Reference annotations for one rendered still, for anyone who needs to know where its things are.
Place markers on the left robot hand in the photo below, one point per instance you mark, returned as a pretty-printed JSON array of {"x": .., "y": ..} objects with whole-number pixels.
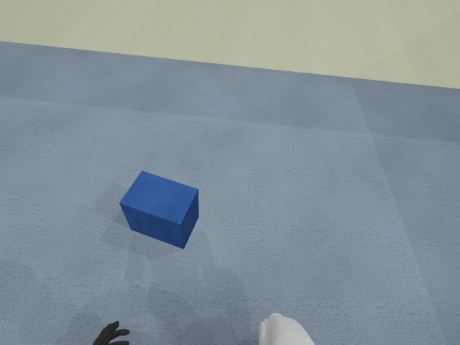
[{"x": 109, "y": 333}]

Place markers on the carton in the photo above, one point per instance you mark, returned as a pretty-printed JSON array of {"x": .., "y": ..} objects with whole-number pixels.
[{"x": 162, "y": 209}]

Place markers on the right robot thigh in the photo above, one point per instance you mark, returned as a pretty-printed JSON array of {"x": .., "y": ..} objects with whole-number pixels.
[{"x": 280, "y": 330}]

